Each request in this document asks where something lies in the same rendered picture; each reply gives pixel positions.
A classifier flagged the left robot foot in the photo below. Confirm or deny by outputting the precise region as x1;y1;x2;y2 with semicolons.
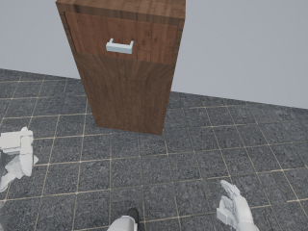
126;207;140;229

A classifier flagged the cabinet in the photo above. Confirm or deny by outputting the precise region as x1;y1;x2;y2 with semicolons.
55;0;186;136

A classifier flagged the robot left thigh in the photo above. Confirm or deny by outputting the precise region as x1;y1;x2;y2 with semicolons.
107;218;138;231

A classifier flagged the right robot forearm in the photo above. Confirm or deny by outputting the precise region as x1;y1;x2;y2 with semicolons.
235;221;260;231

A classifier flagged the robot left hand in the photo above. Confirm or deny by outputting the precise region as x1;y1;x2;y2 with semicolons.
0;126;39;195

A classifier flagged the robot right hand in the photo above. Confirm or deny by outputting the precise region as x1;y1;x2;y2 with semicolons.
217;180;254;229

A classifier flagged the handle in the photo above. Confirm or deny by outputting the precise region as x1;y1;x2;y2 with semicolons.
106;38;134;54

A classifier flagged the drawer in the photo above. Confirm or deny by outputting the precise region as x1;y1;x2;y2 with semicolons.
64;12;177;64

